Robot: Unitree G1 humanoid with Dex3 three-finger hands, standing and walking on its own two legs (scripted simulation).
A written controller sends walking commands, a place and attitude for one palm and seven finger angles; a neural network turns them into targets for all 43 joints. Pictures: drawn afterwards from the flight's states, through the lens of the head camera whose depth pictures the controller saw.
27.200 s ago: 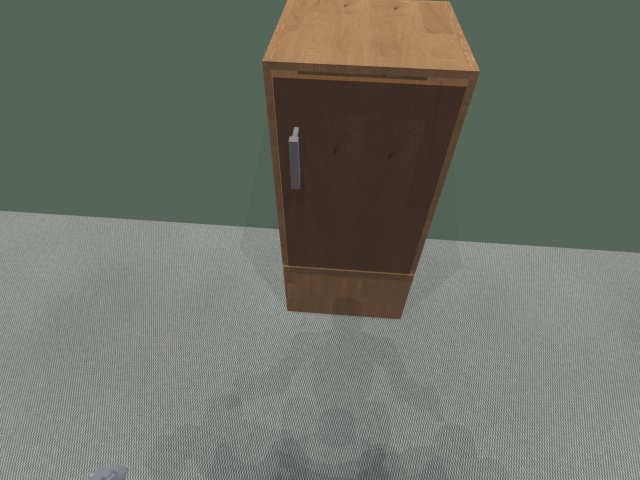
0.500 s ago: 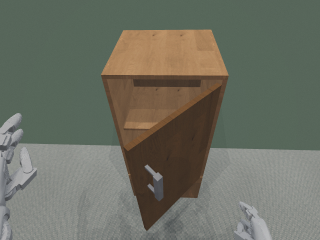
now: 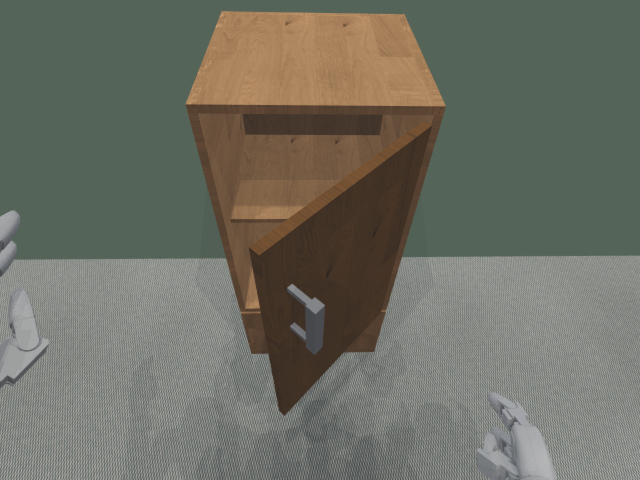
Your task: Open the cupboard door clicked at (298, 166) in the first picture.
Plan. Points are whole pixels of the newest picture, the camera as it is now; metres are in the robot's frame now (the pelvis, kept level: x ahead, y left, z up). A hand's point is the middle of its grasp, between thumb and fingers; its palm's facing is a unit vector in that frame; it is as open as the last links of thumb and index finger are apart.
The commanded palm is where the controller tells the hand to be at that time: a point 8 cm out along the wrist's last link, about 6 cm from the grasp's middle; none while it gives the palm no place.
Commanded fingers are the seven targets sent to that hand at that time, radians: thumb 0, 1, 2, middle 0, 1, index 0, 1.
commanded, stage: step back with the hand held close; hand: left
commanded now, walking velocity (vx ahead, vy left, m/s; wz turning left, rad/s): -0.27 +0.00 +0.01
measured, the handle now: (305, 319) +0.35 +0.05 -0.04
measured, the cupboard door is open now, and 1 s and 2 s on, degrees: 46 46 46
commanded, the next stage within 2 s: stop stepping back and stand still in 0.80 s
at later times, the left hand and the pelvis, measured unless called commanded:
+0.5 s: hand out of the picture +0.13 +0.28 +0.16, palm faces +0.42 -0.77 -0.48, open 7.4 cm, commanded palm +0.06 +0.32 +0.18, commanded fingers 0.00 0.90 0.90 -0.20 -0.30 -0.20 -0.30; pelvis -0.07 +0.01 -0.01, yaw +4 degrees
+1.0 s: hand out of the picture +0.03 +0.22 +0.17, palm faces +0.26 -0.81 -0.52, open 7.4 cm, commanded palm -0.02 +0.27 +0.18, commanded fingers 0.00 0.90 0.90 -0.20 -0.30 -0.20 -0.30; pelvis -0.18 -0.01 -0.01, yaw -5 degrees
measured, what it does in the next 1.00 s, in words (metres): walks backwards: right foot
